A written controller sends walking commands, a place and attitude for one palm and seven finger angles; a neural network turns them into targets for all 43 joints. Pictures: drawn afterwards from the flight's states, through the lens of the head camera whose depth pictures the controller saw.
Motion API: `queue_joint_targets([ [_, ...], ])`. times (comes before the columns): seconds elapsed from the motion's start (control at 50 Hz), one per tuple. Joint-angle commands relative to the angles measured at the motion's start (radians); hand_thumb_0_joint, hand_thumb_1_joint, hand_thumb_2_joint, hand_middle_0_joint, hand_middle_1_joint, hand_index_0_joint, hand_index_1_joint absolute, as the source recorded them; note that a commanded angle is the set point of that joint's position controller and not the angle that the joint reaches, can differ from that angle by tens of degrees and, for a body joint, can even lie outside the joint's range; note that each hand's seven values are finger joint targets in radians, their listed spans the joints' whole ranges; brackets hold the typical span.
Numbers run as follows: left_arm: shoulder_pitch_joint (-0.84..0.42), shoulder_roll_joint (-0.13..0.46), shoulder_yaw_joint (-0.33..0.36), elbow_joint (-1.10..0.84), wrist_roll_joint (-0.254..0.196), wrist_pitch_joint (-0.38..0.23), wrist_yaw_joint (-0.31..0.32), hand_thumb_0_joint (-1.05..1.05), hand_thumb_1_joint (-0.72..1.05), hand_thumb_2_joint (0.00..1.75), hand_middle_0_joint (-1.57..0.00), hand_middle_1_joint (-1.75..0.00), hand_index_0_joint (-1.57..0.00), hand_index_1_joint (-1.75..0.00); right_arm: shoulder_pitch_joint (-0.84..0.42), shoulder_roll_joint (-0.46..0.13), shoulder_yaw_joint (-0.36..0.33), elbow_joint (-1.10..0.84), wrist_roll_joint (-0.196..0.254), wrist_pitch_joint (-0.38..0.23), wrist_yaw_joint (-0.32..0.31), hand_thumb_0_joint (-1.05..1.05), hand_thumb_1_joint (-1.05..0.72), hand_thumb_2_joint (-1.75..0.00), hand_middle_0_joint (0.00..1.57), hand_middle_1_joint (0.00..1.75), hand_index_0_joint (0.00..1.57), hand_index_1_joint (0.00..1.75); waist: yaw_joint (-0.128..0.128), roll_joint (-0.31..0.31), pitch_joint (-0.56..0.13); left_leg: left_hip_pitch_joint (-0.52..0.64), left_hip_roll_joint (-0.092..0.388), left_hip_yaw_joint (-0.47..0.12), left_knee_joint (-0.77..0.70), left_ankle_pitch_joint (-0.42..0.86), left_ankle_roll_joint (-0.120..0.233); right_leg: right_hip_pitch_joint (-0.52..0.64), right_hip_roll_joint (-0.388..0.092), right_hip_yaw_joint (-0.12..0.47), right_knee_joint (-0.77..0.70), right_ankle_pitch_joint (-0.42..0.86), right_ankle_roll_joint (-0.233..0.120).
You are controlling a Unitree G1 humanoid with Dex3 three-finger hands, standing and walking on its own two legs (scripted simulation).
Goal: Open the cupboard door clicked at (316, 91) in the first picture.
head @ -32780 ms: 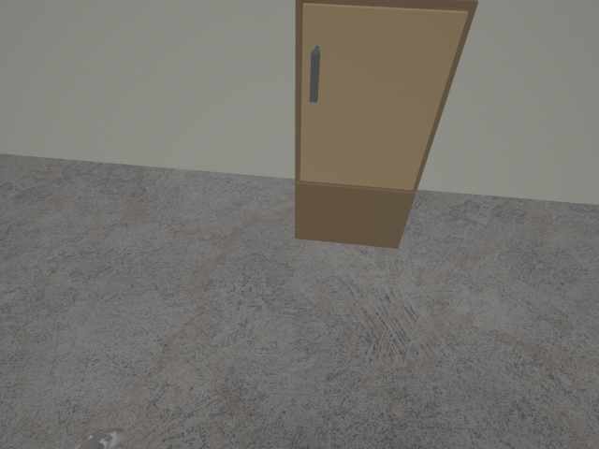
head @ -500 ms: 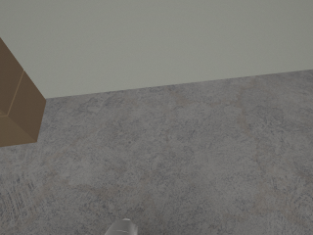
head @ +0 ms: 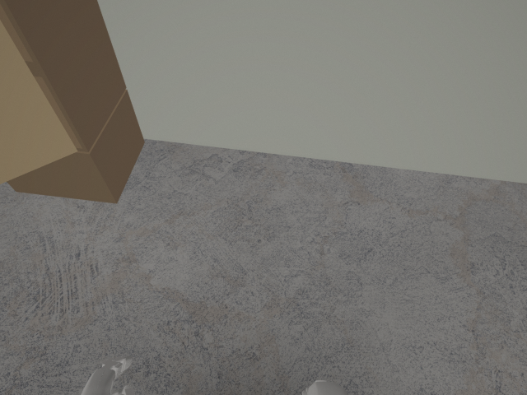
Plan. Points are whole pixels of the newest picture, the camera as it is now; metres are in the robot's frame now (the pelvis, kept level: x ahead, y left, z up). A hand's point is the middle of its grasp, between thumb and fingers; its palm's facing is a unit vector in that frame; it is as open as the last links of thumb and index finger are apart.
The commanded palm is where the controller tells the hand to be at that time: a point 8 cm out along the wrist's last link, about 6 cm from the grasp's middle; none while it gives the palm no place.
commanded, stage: turn to face it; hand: left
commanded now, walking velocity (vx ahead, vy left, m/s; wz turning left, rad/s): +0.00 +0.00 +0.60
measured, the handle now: out of the picture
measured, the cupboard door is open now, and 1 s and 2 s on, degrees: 45 45 45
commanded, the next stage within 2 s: take the last steps up to it in 1.10 s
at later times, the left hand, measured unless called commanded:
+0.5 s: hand out of the picture +0.00 +0.15 -0.17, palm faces +0.34 -0.91 -0.25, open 7.3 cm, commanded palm none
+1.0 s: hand out of the picture -0.01 +0.19 -0.17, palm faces +0.52 -0.82 -0.24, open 7.4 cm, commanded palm none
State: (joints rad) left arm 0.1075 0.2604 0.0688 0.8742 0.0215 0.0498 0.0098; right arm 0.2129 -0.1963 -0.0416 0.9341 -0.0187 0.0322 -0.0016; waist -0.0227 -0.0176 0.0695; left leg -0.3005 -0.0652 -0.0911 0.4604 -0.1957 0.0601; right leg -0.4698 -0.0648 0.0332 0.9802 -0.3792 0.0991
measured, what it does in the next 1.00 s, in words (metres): steps on the spot, turning left: right foot, then left foot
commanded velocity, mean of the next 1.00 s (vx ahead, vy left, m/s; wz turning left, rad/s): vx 0.00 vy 0.00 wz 0.47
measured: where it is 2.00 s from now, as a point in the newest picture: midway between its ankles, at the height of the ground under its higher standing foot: outside the picture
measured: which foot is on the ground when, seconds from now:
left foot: down 0.00-0.16, up 0.18-0.58, down 0.60-1.00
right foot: up 0.00-0.14, down 0.16-0.60, up 0.62-1.00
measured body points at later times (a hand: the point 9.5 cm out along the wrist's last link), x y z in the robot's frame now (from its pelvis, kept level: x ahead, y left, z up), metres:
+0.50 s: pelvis +0.01 -0.05 +0.00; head +0.06 -0.04 +0.44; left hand -0.02 +0.20 -0.15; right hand +0.18 -0.28 -0.15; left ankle -0.02 +0.09 -0.70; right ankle -0.01 -0.16 -0.74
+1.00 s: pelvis +0.02 -0.03 -0.01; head +0.05 -0.01 +0.44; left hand -0.03 +0.23 -0.15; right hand +0.21 -0.20 -0.15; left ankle -0.02 +0.07 -0.74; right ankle +0.09 -0.16 -0.71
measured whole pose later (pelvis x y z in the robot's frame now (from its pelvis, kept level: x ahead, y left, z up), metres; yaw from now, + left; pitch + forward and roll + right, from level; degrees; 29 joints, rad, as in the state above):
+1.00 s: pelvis +0.02 -0.03 -0.01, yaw +31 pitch +1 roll -1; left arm 0.17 0.23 0.05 0.90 0.02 0.04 0.01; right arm 0.18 -0.18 -0.03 0.94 -0.02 0.04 0.00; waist -0.01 0.00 0.07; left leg -0.29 -0.03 -0.05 0.51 -0.23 0.02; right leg -0.37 -0.05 -0.02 0.79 -0.41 0.07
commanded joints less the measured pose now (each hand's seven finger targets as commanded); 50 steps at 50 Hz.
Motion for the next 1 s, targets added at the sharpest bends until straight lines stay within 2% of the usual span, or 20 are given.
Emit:
queue_joint_targets([
  [0.0, -0.038, 0.064, 0.011, -0.102, -0.01, -0.027, 0.009, 0.0, 0.9, 0.9, -0.2, -0.3, -0.2, -0.3, 0.048, -0.23, -0.075, -0.056, -0.008, -0.015, -0.013, 0.0, -0.9, -0.9, 0.2, 0.3, 0.2, 0.3, -0.019, 0.169, -0.14, 0.173, 0.26, -0.328, -0.089, 0.332, 0.114, 0.003, 0.037, -0.004, -0.146, -0.056, -0.012],
  [0.1, 0.091, 0.085, 0.021, -0.07, -0.019, -0.04, 0.02, 0.0, 0.9, 0.9, -0.2, -0.3, -0.2, -0.3, -0.028, -0.209, -0.081, -0.077, 0.004, -0.004, -0.01, 0.0, -0.9, -0.9, 0.2, 0.3, 0.2, 0.3, 0.048, 0.145, -0.166, -0.034, 0.176, -0.34, -0.009, 0.231, 0.043, 0.368, 0.07, -0.015, -0.541, 0.137, -0.044],
  [0.12, 0.134, 0.132, 0.032, -0.06, -0.014, -0.049, 0.026, 0.0, 0.9, 0.9, -0.2, -0.3, -0.2, -0.3, -0.025, -0.167, -0.077, -0.083, 0.014, -0.005, -0.005, 0.0, -0.9, -0.9, 0.2, 0.3, 0.2, 0.3, 0.067, 0.019, -0.189, -0.174, 0.114, -0.272, 0.081, 0.034, -0.01, 0.533, -0.058, 0.09, -0.664, 0.157, -0.074],
  [0.14, 0.13, 0.207, 0.045, -0.065, 0.001, -0.054, 0.033, 0.0, 0.9, 0.9, -0.2, -0.3, -0.2, -0.3, -0.018, -0.112, -0.071, -0.099, 0.02, -0.007, -0.003, 0.0, -0.9, -0.9, 0.2, 0.3, 0.2, 0.3, 0.072, -0.267, -0.174, -0.348, -0.027, -0.044, 0.314, -0.321, -0.097, 0.6, -0.334, 0.351, -0.718, 0.2, -0.186],
  [0.16, 0.114, 0.207, 0.033, -0.074, 0.001, -0.05, 0.035, 0.0, 0.9, 0.9, -0.2, -0.3, -0.2, -0.3, -0.032, -0.165, -0.079, -0.1, 0.006, -0.002, 0.001, 0.0, -0.9, -0.9, 0.2, 0.3, 0.2, 0.3, 0.062, -0.207, -0.124, -0.316, -0.008, 0.0, 0.557, -0.422, -0.101, 0.41, -0.442, 0.364, -0.722, 0.286, -0.265],
  [0.18, 0.052, 0.164, 0.018, -0.087, -0.003, -0.049, 0.032, 0.0, 0.9, 0.9, -0.2, -0.3, -0.2, -0.3, -0.012, -0.153, -0.078, -0.087, -0.003, 0.007, 0.012, 0.0, -0.9, -0.9, 0.2, 0.3, 0.2, 0.3, 0.022, -0.122, -0.072, -0.303, 0.018, -0.01, 0.682, -0.345, -0.101, 0.339, -0.364, 0.245, -0.709, 0.3, -0.267],
  [0.2, 0.007, 0.115, 0.015, -0.091, -0.006, -0.052, 0.037, 0.0, 0.9, 0.9, -0.2, -0.3, -0.2, -0.3, 0.0, -0.145, -0.083, -0.062, -0.001, 0.02, 0.012, 0.0, -0.9, -0.9, 0.2, 0.3, 0.2, 0.3, -0.006, -0.193, -0.067, -0.313, 0.04, -0.006, 0.735, -0.308, -0.109, 0.33, -0.308, 0.195, -0.699, 0.367, -0.238],
  [0.26, 0.043, 0.079, 0.0, -0.081, -0.014, -0.063, 0.027, 0.0, 0.9, 0.9, -0.2, -0.3, -0.2, -0.3, -0.017, -0.129, -0.069, -0.049, 0.002, 0.028, 0.025, 0.0, -0.9, -0.9, 0.2, 0.3, 0.2, 0.3, -0.007, -0.195, -0.047, -0.327, 0.068, 0.062, 0.767, -0.194, -0.14, 0.388, -0.212, -0.019, -0.624, 0.671, -0.187],
  [0.44, 0.203, 0.145, 0.027, -0.03, 0.003, -0.06, 0.025, 0.0, 0.9, 0.9, -0.2, -0.3, -0.2, -0.3, -0.183, -0.095, -0.035, -0.09, 0.009, 0.02, 0.033, 0.0, -0.9, -0.9, 0.2, 0.3, 0.2, 0.3, 0.066, -0.201, -0.071, -0.208, 0.07, 0.182, 0.363, -0.236, -0.124, 0.497, -0.271, -0.109, -0.527, 0.864, -0.198],
  [0.48, 0.196, 0.162, 0.034, -0.027, 0.006, -0.059, 0.023, 0.0, 0.9, 0.9, -0.2, -0.3, -0.2, -0.3, -0.178, -0.1, -0.034, -0.096, 0.01, 0.012, 0.032, 0.0, -0.9, -0.9, 0.2, 0.3, 0.2, 0.3, 0.059, -0.218, -0.077, -0.14, 0.058, 0.204, 0.277, -0.23, -0.106, 0.47, -0.286, -0.122, -0.49, 0.875, -0.195],
  [0.52, 0.172, 0.173, 0.037, -0.028, 0.001, -0.059, 0.018, 0.0, 0.9, 0.9, -0.2, -0.3, -0.2, -0.3, -0.102, -0.121, -0.039, -0.084, 0.007, 0.006, 0.027, 0.0, -0.9, -0.9, 0.2, 0.3, 0.2, 0.3, 0.008, -0.191, -0.113, 0.012, 0.03, 0.225, 0.132, -0.122, -0.087, 0.408, -0.273, -0.169, -0.386, 0.855, -0.157],
  [0.54, 0.155, 0.173, 0.036, -0.033, -0.007, -0.058, 0.014, 0.0, 0.9, 0.9, -0.2, -0.3, -0.2, -0.3, -0.029, -0.153, -0.048, -0.067, 0.002, -0.001, 0.026, 0.0, -0.9, -0.9, 0.2, 0.3, 0.2, 0.3, -0.035, -0.142, -0.153, 0.16, 0.04, 0.206, 0.018, 0.015, -0.067, 0.333, -0.253, -0.199, -0.249, 0.792, -0.119],
  [0.56, 0.142, 0.128, 0.028, -0.059, -0.014, -0.055, 0.006, 0.0, 0.9, 0.9, -0.2, -0.3, -0.2, -0.3, 0.053, -0.253, -0.074, -0.051, -0.006, -0.011, 0.019, 0.0, -0.9, -0.9, 0.2, 0.3, 0.2, 0.3, -0.083, 0.082, -0.227, 0.375, 0.238, -0.032, -0.006, 0.3, 0.021, 0.097, -0.162, -0.24, -0.03, 0.375, -0.056],
  [0.58, 0.094, 0.058, 0.002, -0.102, -0.019, -0.049, 0.005, 0.0, 0.9, 0.9, -0.2, -0.3, -0.2, -0.3, 0.126, -0.344, -0.094, -0.045, -0.001, -0.013, 0.009, 0.0, -0.9, -0.9, 0.2, 0.3, 0.2, 0.3, -0.109, 0.318, -0.261, 0.433, 0.483, -0.371, -0.04, 0.771, 0.183, -0.113, -0.038, -0.176, 0.192, -0.297, -0.011],
  [0.6, 0.051, 0.091, 0.004, -0.114, -0.013, -0.031, 0.016, 0.0, 0.9, 0.9, -0.2, -0.3, -0.2, -0.3, 0.143, -0.332, -0.086, -0.03, 0.007, -0.005, 0.003, 0.0, -0.9, -0.9, 0.2, 0.3, 0.2, 0.3, -0.102, 0.166, -0.25, 0.385, 0.503, -0.302, -0.024, 0.746, 0.214, -0.107, -0.062, -0.047, 0.241, -0.291, -0.032],
  [0.66, 0.059, 0.087, 0.015, -0.064, -0.004, -0.015, 0.011, 0.0, 0.9, 0.9, -0.2, -0.3, -0.2, -0.3, -0.054, -0.257, -0.061, -0.086, -0.005, -0.011, -0.017, 0.0, -0.9, -0.9, 0.2, 0.3, 0.2, 0.3, -0.023, 0.186, -0.081, 0.117, 0.359, -0.197, -0.116, 0.295, 0.143, -0.08, -0.07, -0.019, 0.217, -0.125, -0.025],
  [0.7, 0.115, 0.081, 0.017, -0.034, 0.002, -0.008, -0.001, 0.0, 0.9, 0.9, -0.2, -0.3, -0.2, -0.3, -0.1, -0.227, -0.047, -0.094, -0.005, -0.017, -0.017, 0.0, -0.9, -0.9, 0.2, 0.3, 0.2, 0.3, 0.021, 0.174, -0.057, 0.059, 0.3, -0.131, -0.148, 0.183, 0.1, -0.045, -0.054, -0.031, 0.195, -0.039, -0.024],
  [0.84, 0.088, 0.051, 0.007, -0.04, 0.0, -0.012, -0.001, 0.0, 0.9, 0.9, -0.2, -0.3, -0.2, -0.3, -0.045, -0.213, -0.048, -0.075, -0.005, -0.019, -0.012, 0.0, -0.9, -0.9, 0.2, 0.3, 0.2, 0.3, 0.009, 0.119, -0.081, 0.083, 0.283, -0.152, -0.159, 0.136, 0.112, 0.001, -0.01, -0.057, -0.011, -0.018, -0.02],
  [0.92, 0.077, 0.035, 0.0, -0.046, -0.005, -0.023, 0.002, 0.0, 0.9, 0.9, -0.2, -0.3, -0.2, -0.3, -0.028, -0.202, -0.05, -0.062, -0.008, -0.015, -0.014, 0.0, -0.9, -0.9, 0.2, 0.3, 0.2, 0.3, 0.001, 0.19, -0.105, 0.096, 0.28, -0.18, -0.111, 0.231, 0.116, 0.09, 0.025, -0.073, -0.181, -0.059, -0.031],
  [0.98, 0.146, 0.031, 0.003, -0.019, -0.012, -0.037, 0.007, 0.0, 0.9, 0.9, -0.2, -0.3, -0.2, -0.3, -0.043, -0.19, -0.05, -0.055, -0.002, -0.014, -0.016, 0.0, -0.9, -0.9, 0.2, 0.3, 0.2, 0.3, 0.039, 0.164, -0.128, 0.045, 0.251, -0.175, -0.036, 0.293, 0.086, 0.254, 0.05, -0.084, -0.402, 0.075, -0.041],
])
